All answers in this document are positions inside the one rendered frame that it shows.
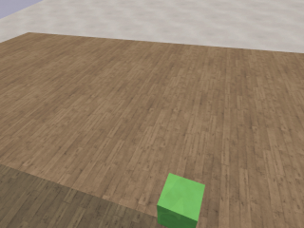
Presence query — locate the carton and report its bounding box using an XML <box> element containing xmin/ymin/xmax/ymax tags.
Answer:
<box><xmin>157</xmin><ymin>173</ymin><xmax>205</xmax><ymax>228</ymax></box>

